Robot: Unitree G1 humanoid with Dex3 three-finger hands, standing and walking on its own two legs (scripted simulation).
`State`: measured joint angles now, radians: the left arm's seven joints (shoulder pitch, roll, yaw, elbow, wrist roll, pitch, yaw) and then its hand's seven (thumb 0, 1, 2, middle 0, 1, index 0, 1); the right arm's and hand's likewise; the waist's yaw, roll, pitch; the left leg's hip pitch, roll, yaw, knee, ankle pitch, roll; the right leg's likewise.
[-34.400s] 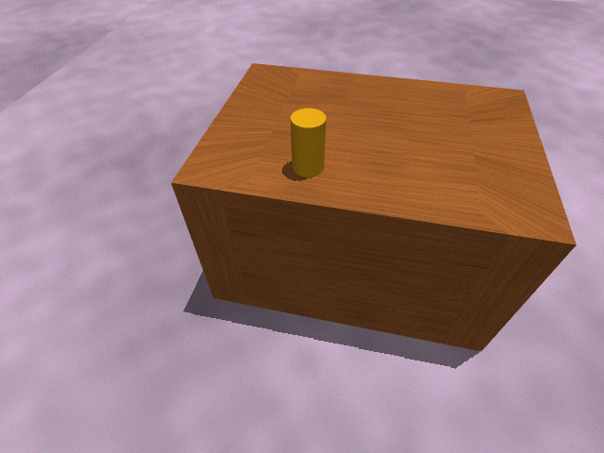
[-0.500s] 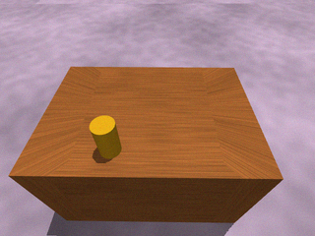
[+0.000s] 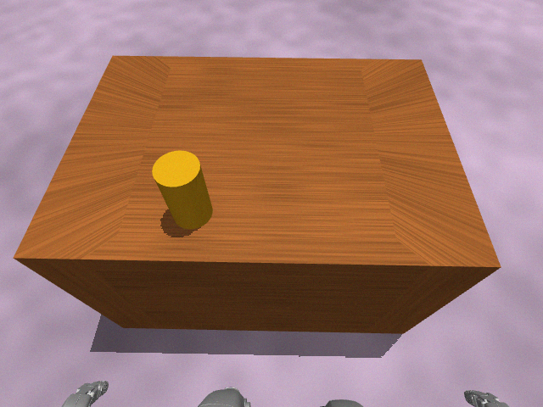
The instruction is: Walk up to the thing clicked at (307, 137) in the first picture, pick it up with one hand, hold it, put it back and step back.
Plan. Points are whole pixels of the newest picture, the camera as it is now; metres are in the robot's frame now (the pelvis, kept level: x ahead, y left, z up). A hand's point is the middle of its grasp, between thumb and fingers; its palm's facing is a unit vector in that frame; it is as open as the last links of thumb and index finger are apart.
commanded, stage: step back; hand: left
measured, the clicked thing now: (185, 192) +0.51 +0.20 -0.09
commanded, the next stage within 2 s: none
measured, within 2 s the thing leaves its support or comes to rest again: neither
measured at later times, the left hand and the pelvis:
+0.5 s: hand out of the picture +0.05 +0.29 -0.17, palm faces -0.12 -0.92 -0.37, open 7.4 cm; pelvis -0.07 +0.03 -0.01, yaw -5 degrees
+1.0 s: hand out of the picture -0.04 +0.29 -0.16, palm faces -0.01 -0.94 -0.35, open 7.4 cm; pelvis -0.18 +0.04 -0.01, yaw -1 degrees
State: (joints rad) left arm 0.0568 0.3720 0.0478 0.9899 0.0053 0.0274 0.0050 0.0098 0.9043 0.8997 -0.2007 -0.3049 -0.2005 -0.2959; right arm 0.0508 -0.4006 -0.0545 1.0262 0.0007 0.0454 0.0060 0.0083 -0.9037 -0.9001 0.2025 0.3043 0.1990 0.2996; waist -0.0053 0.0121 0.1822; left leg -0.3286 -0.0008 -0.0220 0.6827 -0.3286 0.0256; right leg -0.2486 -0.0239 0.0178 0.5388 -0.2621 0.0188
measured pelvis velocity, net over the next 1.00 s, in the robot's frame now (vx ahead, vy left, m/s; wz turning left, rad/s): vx -0.18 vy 0.04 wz -0.02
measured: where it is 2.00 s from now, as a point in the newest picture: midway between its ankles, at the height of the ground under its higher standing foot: outside the picture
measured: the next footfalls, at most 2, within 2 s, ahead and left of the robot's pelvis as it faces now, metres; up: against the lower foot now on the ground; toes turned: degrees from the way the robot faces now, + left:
left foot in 0.10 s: +0.01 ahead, +0.13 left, +0.00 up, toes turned -2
right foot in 0.54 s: -0.07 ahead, -0.09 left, +0.00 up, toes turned -1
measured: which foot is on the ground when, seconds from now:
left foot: up 0.00-0.08, down 0.10-0.56, up 0.58-0.90, down 0.92-1.00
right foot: down 0.00-0.10, up 0.12-0.52, down 0.54-0.94, up 0.96-1.00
